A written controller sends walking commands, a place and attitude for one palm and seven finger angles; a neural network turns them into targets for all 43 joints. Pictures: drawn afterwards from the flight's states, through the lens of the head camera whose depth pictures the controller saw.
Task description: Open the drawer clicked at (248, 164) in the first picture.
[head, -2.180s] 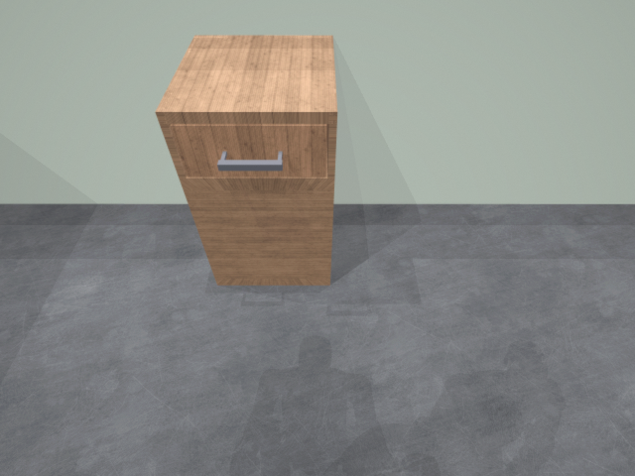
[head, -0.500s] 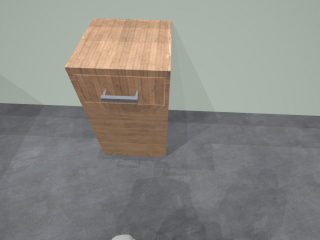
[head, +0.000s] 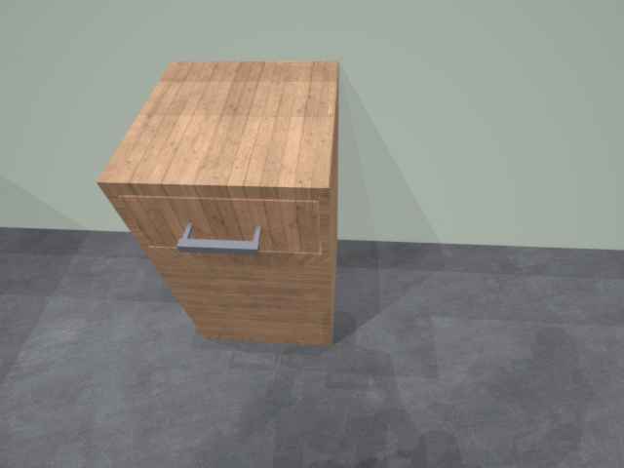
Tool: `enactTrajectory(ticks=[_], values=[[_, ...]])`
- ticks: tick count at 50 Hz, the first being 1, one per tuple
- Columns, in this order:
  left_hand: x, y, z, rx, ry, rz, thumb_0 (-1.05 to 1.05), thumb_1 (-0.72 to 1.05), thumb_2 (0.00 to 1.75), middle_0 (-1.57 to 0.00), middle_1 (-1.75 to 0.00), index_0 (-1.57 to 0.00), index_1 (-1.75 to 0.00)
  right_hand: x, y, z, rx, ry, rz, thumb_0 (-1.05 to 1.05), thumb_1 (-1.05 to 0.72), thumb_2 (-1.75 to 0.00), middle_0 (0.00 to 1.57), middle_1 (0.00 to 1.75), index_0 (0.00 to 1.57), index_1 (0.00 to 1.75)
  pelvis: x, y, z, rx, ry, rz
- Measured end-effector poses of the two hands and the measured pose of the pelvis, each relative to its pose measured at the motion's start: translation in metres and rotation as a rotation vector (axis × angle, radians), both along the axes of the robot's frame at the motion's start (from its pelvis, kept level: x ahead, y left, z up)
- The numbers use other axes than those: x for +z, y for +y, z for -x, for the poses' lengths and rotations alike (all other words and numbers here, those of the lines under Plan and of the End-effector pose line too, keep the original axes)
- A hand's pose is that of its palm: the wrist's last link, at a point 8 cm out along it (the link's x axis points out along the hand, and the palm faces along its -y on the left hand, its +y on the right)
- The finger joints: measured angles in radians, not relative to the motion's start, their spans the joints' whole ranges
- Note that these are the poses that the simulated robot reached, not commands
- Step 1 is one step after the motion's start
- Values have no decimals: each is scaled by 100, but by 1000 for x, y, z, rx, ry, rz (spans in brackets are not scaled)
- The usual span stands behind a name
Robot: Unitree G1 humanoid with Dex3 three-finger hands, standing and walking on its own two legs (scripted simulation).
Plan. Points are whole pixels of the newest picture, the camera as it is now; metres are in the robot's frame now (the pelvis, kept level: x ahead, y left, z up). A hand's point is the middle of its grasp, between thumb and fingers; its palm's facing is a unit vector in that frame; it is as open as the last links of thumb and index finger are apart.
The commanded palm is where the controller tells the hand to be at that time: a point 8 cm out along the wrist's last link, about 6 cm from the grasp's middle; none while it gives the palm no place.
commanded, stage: come to a stop and stand still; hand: left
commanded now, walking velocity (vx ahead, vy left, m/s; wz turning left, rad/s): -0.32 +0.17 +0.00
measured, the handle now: (221, 238) +0.53 +0.23 -0.13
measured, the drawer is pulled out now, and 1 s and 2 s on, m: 0.00 0.00 0.00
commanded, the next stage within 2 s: look again from close up in 0.96 s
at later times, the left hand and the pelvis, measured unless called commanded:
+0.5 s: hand out of the picture +0.07 +0.18 -0.17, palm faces -0.04 -0.96 -0.29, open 7.3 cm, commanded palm none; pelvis -0.01 -0.01 -0.01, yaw -3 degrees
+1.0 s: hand out of the picture -0.03 +0.16 -0.16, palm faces -0.04 -0.98 -0.21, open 7.3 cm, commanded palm none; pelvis -0.04 -0.02 +0.01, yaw -3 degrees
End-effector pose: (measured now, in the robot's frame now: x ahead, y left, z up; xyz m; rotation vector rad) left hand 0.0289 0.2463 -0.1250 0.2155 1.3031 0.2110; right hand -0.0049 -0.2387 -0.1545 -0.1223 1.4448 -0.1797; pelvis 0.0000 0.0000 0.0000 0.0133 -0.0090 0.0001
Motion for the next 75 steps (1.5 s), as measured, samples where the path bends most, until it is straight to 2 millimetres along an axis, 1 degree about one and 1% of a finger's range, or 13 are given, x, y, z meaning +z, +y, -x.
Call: enactTrajectory(ticks=[5,10,16,20,24,28,35,42,49,54,60,67,75], values=[[-3,-8,-25,4,-7,36,1,92,90,-20,-30,-20,-30,17,1,-18,5,-1,20,0,-92,-90,19,29,20,30,9,1,-9,4,4,-11],[-13,-4,-41,6,-17,65,0,91,90,-20,-30,-21,-30,20,7,-35,25,-48,48,0,-91,-90,19,29,20,30,5,10,-12,-7,-4,2],[-1,-3,-52,-13,-32,47,0,91,90,-20,-30,-21,-30,24,13,-43,42,-101,37,0,-91,-90,20,29,20,30,12,7,-4,-14,8,14],[6,-9,-50,-33,-62,23,0,91,90,-20,-30,-20,-30,18,8,-41,36,-122,9,0,-91,-90,20,29,20,30,11,-2,2,-27,21,12],[-7,-14,-39,-89,-97,-16,0,91,90,-20,-30,-20,-30,2,-8,-48,10,-203,-4,0,-92,-90,20,29,20,30,-9,-10,8,-64,29,0],[-14,-20,-22,-109,-91,5,0,91,90,-20,-30,-21,-30,2,-10,-50,-12,-274,11,0,-92,-90,20,29,20,30,-14,-7,13,-49,-9,21],[-16,-31,1,-90,-82,49,0,91,90,-20,-30,-21,-30,12,-1,-20,7,-275,2,0,-91,-90,19,29,20,30,-8,-12,27,-72,-43,-6],[-6,-36,41,-87,-11,60,0,92,90,-20,-30,-21,-30,13,-8,25,-12,-169,-5,0,-93,-90,20,29,20,30,2,-16,40,-57,-22,6],[-6,-36,64,-64,68,67,0,91,90,-20,-30,-21,-30,16,-6,72,-31,-27,-8,0,-92,-90,19,29,20,30,7,-18,38,-52,0,10],[-6,-41,68,-50,99,79,0,91,90,-20,-30,-20,-30,18,-1,84,-37,39,-21,0,-91,-90,19,29,20,30,9,-20,30,-49,11,9],[-8,-52,60,-46,121,103,0,91,90,-20,-30,-20,-30,18,7,69,-39,43,-38,0,-91,-90,19,29,20,30,10,-21,17,-51,19,8],[-11,-62,38,-43,110,122,0,91,90,-20,-30,-20,-30,16,13,27,-24,-17,-48,0,-91,-90,20,29,20,30,10,-21,0,-56,23,4],[-12,-61,17,-41,100,110,1,91,90,-20,-30,-20,-30,17,-2,-9,-16,-56,-8,1,-93,-90,20,29,20,30,9,-23,-19,-60,19,1]])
